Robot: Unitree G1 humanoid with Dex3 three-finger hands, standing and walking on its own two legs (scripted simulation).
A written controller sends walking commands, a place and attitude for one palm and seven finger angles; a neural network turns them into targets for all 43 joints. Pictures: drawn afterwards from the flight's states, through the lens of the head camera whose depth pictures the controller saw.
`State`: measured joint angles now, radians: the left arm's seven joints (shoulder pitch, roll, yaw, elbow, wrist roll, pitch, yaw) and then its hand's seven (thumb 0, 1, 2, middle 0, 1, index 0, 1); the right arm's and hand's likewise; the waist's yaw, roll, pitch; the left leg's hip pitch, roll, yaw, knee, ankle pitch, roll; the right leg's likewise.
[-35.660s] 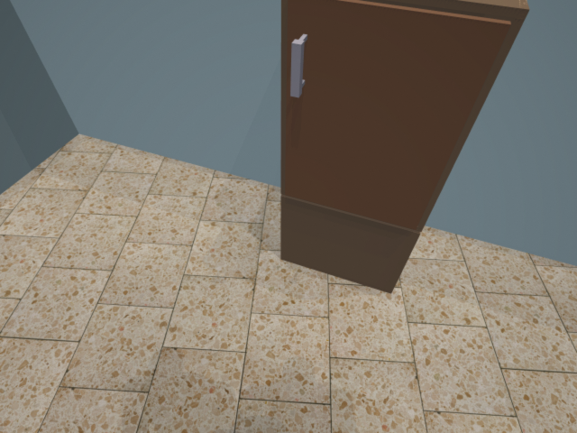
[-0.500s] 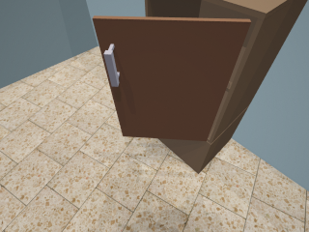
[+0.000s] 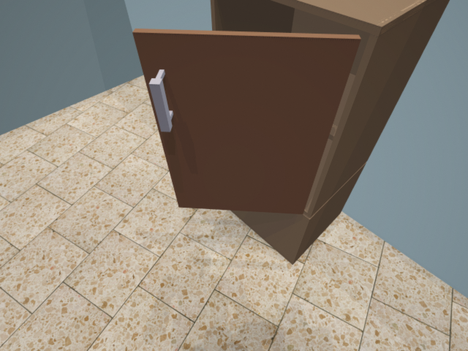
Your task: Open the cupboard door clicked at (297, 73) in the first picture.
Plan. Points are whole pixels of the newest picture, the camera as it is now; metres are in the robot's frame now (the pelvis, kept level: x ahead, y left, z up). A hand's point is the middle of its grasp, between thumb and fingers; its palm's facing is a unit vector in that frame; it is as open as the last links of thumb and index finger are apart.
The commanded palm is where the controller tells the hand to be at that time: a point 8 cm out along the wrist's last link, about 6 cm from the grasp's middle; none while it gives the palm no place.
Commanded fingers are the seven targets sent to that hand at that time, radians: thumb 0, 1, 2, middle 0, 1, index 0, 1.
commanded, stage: raise the hand with hooked fingers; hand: left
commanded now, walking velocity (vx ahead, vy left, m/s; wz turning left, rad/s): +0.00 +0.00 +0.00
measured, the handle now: (163, 101) +0.58 +0.19 +0.11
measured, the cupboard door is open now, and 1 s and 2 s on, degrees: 42 42 42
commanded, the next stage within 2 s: none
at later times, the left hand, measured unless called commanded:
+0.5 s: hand (107, 339) +0.15 +0.22 -0.04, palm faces +0.04 -1.00 +0.01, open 8.6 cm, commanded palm +0.13 +0.27 -0.02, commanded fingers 0.00 0.39 0.68 -0.24 -0.63 -0.24 -0.63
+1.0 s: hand (76, 294) +0.19 +0.26 +0.03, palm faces +0.01 -1.00 -0.06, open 11.6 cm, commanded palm +0.16 +0.31 +0.05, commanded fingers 0.00 -0.20 0.43 -0.28 -1.00 -0.28 -1.00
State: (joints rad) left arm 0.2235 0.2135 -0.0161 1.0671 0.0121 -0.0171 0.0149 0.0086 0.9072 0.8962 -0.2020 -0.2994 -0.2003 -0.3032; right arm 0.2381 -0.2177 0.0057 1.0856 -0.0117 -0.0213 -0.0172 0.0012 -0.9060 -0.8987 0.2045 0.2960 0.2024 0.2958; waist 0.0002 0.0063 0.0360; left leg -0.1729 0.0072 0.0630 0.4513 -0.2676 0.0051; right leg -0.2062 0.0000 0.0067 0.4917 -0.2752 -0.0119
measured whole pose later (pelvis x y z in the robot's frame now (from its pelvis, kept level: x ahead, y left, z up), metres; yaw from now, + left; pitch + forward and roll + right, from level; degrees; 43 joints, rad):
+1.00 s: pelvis -0.02 +0.02 -0.04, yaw +3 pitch +7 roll -2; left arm 0.28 0.33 0.31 0.04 -0.35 -0.24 -0.42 0.01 0.03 0.52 -0.26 -0.86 -0.26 -0.87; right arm 0.31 -0.26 0.04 0.58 0.05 -0.27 -0.08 0.01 -0.90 -0.90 0.21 0.30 0.21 0.30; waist 0.00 0.03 -0.09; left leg -0.60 0.01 -0.01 0.91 -0.44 0.03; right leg -0.56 -0.01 -0.06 0.84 -0.41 0.01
